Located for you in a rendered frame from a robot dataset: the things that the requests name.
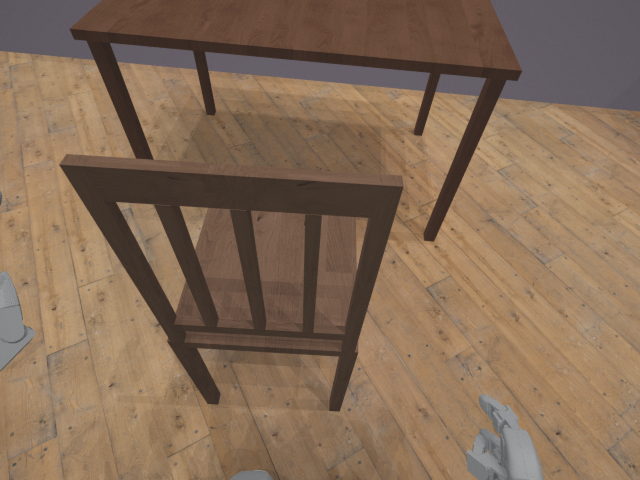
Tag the right robot hand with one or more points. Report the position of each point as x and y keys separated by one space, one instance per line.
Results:
x=512 y=456

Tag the left robot hand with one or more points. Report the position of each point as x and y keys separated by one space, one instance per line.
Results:
x=14 y=335

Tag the chair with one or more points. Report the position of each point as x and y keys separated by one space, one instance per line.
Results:
x=275 y=266

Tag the table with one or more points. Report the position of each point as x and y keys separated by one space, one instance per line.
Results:
x=454 y=37

